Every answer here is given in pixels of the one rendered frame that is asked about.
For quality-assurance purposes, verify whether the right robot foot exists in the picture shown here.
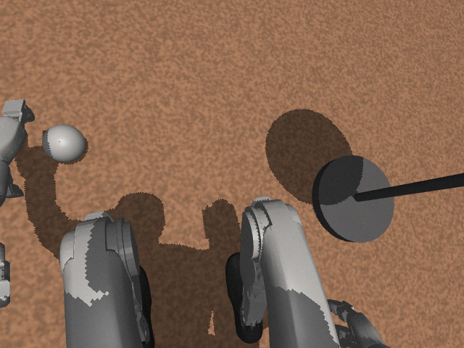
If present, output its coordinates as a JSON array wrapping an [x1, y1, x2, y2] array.
[[225, 252, 263, 344]]

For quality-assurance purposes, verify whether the right robot hand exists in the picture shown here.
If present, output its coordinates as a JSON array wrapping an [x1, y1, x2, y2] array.
[[327, 299, 384, 348]]

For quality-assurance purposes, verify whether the left robot foot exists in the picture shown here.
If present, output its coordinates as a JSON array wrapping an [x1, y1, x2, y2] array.
[[138, 266, 155, 348]]

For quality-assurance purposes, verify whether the left robot hand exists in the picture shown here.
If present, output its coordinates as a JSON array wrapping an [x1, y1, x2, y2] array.
[[0, 99, 35, 198]]

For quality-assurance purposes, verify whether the ball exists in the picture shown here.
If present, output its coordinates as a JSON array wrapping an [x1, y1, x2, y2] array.
[[42, 125, 86, 162]]

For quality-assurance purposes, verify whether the floor lamp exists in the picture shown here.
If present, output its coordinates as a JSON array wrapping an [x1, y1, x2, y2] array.
[[312, 155, 464, 243]]

